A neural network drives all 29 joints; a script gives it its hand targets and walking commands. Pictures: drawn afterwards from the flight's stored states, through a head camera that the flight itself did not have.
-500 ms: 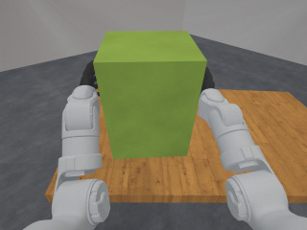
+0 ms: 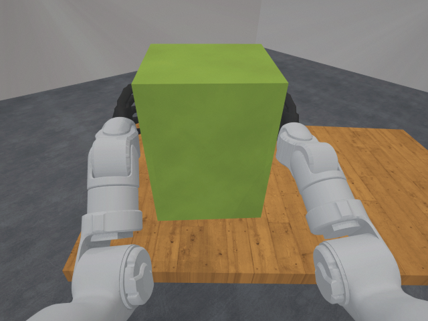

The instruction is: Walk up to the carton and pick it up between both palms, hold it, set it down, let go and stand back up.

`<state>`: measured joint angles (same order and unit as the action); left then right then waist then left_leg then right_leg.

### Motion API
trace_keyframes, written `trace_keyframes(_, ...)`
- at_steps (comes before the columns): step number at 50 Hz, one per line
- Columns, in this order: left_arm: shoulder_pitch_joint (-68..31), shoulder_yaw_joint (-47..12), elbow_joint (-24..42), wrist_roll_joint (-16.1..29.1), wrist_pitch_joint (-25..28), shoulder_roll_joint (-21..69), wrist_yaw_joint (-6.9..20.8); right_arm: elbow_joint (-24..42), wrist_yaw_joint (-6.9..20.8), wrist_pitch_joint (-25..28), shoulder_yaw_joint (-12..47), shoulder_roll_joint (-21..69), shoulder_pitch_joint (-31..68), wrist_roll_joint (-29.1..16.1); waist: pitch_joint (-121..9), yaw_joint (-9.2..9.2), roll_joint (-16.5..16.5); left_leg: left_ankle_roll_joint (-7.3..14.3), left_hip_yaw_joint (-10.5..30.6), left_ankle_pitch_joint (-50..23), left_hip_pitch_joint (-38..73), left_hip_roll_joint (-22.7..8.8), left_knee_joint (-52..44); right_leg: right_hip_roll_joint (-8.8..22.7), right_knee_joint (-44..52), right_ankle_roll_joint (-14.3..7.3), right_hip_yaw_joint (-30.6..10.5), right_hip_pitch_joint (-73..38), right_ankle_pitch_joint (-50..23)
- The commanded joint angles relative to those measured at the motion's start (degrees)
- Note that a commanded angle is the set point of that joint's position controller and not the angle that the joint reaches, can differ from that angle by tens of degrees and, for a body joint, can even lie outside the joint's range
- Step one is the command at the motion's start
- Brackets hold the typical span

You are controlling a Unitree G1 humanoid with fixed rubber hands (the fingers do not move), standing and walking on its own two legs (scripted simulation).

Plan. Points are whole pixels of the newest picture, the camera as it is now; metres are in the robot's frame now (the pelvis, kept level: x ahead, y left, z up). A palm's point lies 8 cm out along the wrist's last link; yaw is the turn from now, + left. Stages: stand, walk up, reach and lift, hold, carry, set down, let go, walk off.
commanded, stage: hold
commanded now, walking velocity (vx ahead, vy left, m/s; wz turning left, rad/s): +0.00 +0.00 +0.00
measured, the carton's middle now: (208, 134) +0.38 +0.00 +0.23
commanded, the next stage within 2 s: none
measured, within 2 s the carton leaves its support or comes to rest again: neither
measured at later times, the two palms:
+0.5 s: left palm (124, 127) +0.37 +0.15 +0.25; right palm (286, 131) +0.37 -0.14 +0.24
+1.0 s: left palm (123, 127) +0.37 +0.15 +0.25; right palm (286, 131) +0.37 -0.14 +0.24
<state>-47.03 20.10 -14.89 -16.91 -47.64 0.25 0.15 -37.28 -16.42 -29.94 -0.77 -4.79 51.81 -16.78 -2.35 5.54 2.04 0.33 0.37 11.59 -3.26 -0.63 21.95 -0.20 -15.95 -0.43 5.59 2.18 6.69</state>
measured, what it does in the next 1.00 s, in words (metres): stands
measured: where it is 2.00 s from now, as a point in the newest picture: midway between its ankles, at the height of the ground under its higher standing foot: outside the picture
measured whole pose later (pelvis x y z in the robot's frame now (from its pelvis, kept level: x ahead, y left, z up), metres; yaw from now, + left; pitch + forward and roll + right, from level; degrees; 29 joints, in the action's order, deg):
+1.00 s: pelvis +0.00 +0.00 +0.00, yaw +0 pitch -8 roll -1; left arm -46.1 19.8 -12.9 -17.2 -48.0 0.5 0.3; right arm -36.3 -16.6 -29.8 -0.6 -4.6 51.2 -17.3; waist -1.7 5.8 2.2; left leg 0.4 0.4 11.7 -2.9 -0.6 22.2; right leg -0.2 -15.9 -0.4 5.4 1.7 6.7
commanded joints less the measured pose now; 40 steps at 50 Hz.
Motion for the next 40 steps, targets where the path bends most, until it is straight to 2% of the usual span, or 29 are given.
trace_keyframes(1,-43.78,-28.58,5.53,10.82,3.97,36.66,6.94,24.54,4.98,4.00,18.45,41.76,51.27,-8.87,-24.58,1.13,-4.60,-3.19,0.19,-15.85,0.47,3.71,-1.57,-4.02,-1.28,3.30,-2.66,-13.99,-13.10)
trace_keyframes(5,-43.87,-27.63,5.78,10.01,3.56,35.82,7.56,21.91,5.11,3.38,16.83,40.59,49.46,-8.17,-20.76,1.24,-4.75,-3.05,-0.02,-11.58,-1.31,3.45,-3.15,-3.88,-0.58,2.80,-2.40,-12.43,-8.35)
trace_keyframes(6,-43.85,-26.80,5.87,9.65,3.53,35.57,7.63,22.57,5.12,3.43,17.57,41.28,49.96,-8.20,-21.50,0.47,-3.45,-2.66,-0.13,-11.83,-1.37,3.50,-3.20,-3.87,-0.73,3.11,-2.38,-13.28,-8.75)
trace_keyframes(9,-44.83,-28.62,7.81,11.03,4.26,35.94,7.52,24.64,4.98,3.74,18.22,41.76,49.90,-8.44,-24.73,1.33,-3.31,-3.16,0.04,-14.57,0.34,3.54,-2.24,-4.10,-1.35,3.41,-2.15,-13.97,-12.20)
trace_keyframes(11,-43.31,-28.22,7.93,10.83,4.17,35.87,7.25,26.09,4.71,3.74,19.34,42.20,50.06,-9.10,-25.01,0.68,-2.98,-2.88,-0.01,-15.74,0.56,3.68,-1.92,-4.21,-1.42,3.55,-2.30,-14.71,-14.18)
trace_keyframes(14,-43.31,-28.21,6.51,10.01,3.51,36.36,7.51,23.90,4.93,3.56,17.62,41.01,49.53,-8.24,-21.16,0.98,-4.30,-3.07,-0.03,-12.48,-0.74,3.20,-3.29,-4.10,-0.70,2.89,-2.10,-12.70,-9.36)
trace_keyframes(15,-43.80,-27.82,6.47,9.87,3.51,35.95,7.51,23.55,5.14,3.69,17.58,41.26,49.83,-7.98,-21.18,0.84,-3.52,-2.81,-0.15,-12.41,-0.83,3.22,-3.26,-4.04,-0.53,2.98,-2.08,-12.45,-8.96)
trace_keyframes(20,-43.11,-30.09,9.42,10.73,3.33,37.16,7.08,26.66,5.01,4.13,19.07,40.95,50.15,-9.16,-24.44,1.10,-5.37,-3.59,0.19,-16.94,1.43,3.31,-1.51,-4.23,-1.30,2.78,-2.25,-13.16,-12.53)
trace_keyframes(23,-43.54,-29.29,9.49,10.56,3.35,36.21,6.92,25.99,5.01,3.69,19.21,41.05,49.71,-8.91,-23.71,0.81,-3.88,-3.24,0.25,-15.52,1.16,3.23,-2.00,-4.35,-1.21,3.02,-1.95,-13.36,-11.08)
trace_keyframes(24,-43.34,-29.98,10.54,10.78,3.35,36.47,6.91,25.82,5.00,3.62,19.25,41.12,48.69,-8.97,-24.01,1.16,-4.53,-3.38,0.13,-15.46,1.34,3.31,-1.98,-4.27,-1.31,3.01,-1.96,-13.20,-11.05)
trace_keyframes(25,-43.80,-29.07,9.00,10.07,3.17,35.91,6.94,23.64,5.09,3.22,18.42,40.71,48.33,-8.47,-21.87,1.26,-4.53,-3.22,0.04,-13.60,0.46,3.22,-2.79,-4.13,-0.71,2.85,-2.13,-12.43,-8.96)
trace_keyframes(29,-43.70,-28.78,6.39,9.84,3.06,36.86,7.21,23.27,5.71,3.70,16.70,39.86,50.44,-7.20,-21.12,1.11,-4.49,-3.11,0.08,-11.87,-0.37,2.79,-3.54,-4.31,-0.41,2.30,-1.92,-11.26,-6.38)
trace_keyframes(30,-43.13,-28.71,6.80,9.84,3.11,36.97,7.19,23.41,5.82,3.87,17.16,40.25,50.03,-7.37,-21.56,0.95,-4.22,-3.01,0.12,-13.19,0.00,2.73,-3.30,-4.44,-0.57,2.35,-1.89,-11.61,-7.65)
trace_keyframes(32,-44.97,-30.99,8.93,11.39,3.75,37.76,7.00,24.94,5.74,4.27,17.15,40.49,50.34,-7.70,-24.71,2.10,-5.49,-3.67,0.21,-14.41,0.87,2.98,-2.32,-4.34,-1.03,2.40,-2.18,-12.23,-9.07)
trace_keyframes(33,-43.67,-30.06,7.28,10.75,3.56,37.23,6.83,24.95,5.60,4.08,17.64,40.52,50.48,-7.72,-23.09,1.22,-5.15,-3.39,0.10,-14.34,0.48,3.15,-2.31,-4.33,-0.84,2.44,-2.27,-12.36,-9.05)
trace_keyframes(35,-43.27,-28.68,7.38,10.14,3.57,36.23,6.91,24.08,5.42,3.77,18.35,41.31,49.57,-8.14,-22.82,0.72,-3.65,-3.09,0.08,-15.33,0.43,3.30,-2.34,-4.36,-1.11,3.10,-2.12,-13.46,-11.41)
trace_keyframes(36,-43.03,-28.10,6.60,9.67,3.46,35.83,7.14,22.49,5.36,3.54,17.77,40.55,49.09,-7.94,-21.53,0.90,-3.71,-3.17,0.13,-14.26,0.51,3.21,-2.84,-4.32,-0.87,2.99,-2.05,-13.13,-10.38)
trace_keyframes(37,-42.41,-27.53,6.44,9.25,3.28,35.91,7.30,23.03,5.40,3.68,18.13,40.69,49.39,-8.02,-21.24,0.19,-3.38,-2.94,0.00,-14.34,0.23,3.16,-3.01,-4.34,-0.77,3.00,-2.03,-13.29,-10.03)
trace_keyframes(39,-42.06,-27.86,6.34,9.88,3.24,35.93,7.38,25.79,5.23,4.11,18.66,40.62,51.11,-8.53,-23.42,0.07,-3.16,-2.74,-0.07,-14.35,0.04,3.42,-2.49,-4.21,-0.88,3.02,-2.28,-13.98,-10.84)
trace_keyframes(40,-42.81,-28.59,7.66,10.39,3.43,36.46,7.28,25.35,5.20,4.03,18.51,40.89,50.48,-8.68,-23.92,0.82,-3.92,-3.03,0.05,-15.29,0.54,3.41,-2.31,-4.22,-1.07,3.04,-2.33,-14.06,-11.77)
